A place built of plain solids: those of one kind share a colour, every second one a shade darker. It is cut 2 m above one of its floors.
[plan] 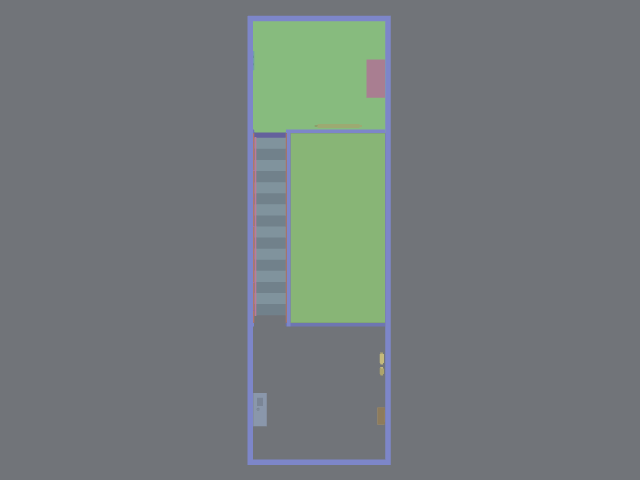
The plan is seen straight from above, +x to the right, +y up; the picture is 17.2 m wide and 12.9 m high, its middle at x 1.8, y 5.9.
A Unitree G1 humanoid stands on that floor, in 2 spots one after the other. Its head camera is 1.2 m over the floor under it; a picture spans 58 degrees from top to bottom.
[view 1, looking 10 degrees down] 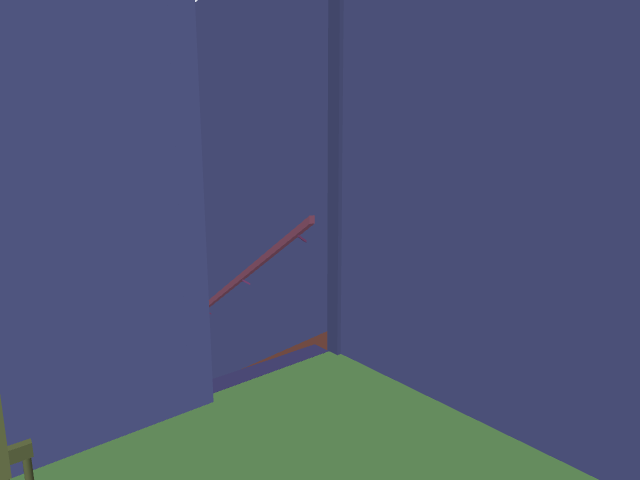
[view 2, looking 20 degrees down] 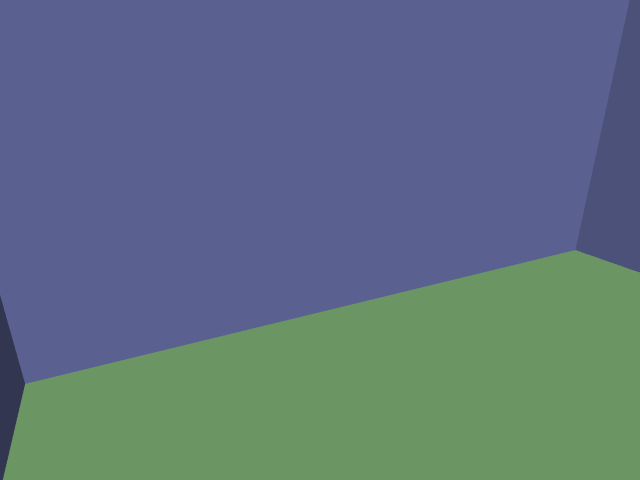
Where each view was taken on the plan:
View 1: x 1.77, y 10.78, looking -130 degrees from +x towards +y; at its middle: wall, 2.81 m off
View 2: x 0.46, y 9.87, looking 64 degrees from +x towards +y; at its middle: wall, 2.26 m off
